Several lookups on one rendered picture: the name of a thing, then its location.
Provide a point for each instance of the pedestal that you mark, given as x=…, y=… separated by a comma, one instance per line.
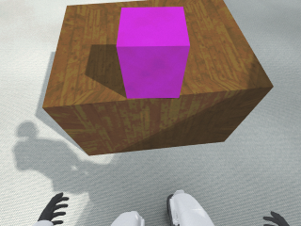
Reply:
x=223, y=81

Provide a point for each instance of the right robot hand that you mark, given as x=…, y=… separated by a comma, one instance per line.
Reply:
x=277, y=219

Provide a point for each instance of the left robot hand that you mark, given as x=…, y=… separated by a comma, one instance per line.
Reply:
x=49, y=213

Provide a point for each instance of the carton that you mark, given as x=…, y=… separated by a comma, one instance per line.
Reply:
x=153, y=47

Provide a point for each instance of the right robot shin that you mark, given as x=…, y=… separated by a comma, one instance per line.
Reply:
x=177, y=192

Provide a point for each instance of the robot right thigh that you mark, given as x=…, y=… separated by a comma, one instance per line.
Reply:
x=188, y=211

